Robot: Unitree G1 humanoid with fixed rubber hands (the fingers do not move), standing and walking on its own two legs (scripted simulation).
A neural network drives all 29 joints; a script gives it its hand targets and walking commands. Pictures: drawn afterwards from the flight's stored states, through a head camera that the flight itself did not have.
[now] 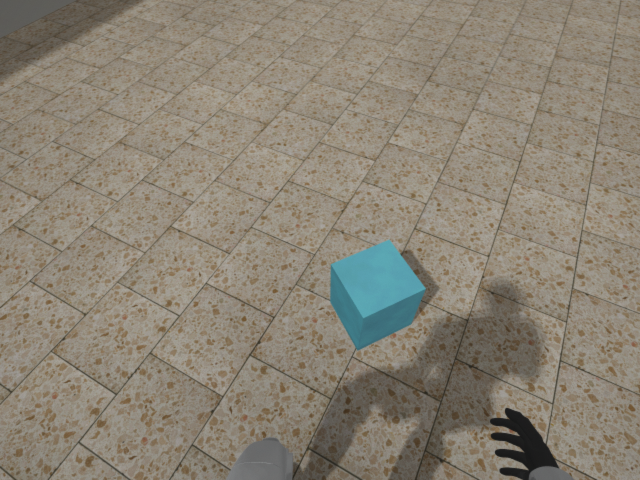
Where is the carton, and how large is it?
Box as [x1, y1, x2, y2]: [330, 240, 425, 350]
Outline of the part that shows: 389,240 331,264 330,302 357,350 410,324 425,289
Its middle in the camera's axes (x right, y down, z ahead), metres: +0.18 +0.18 +1.26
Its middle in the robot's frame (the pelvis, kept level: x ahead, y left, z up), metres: +0.69 -0.10 -0.65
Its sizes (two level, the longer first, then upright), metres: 0.210 0.200 0.250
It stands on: the floor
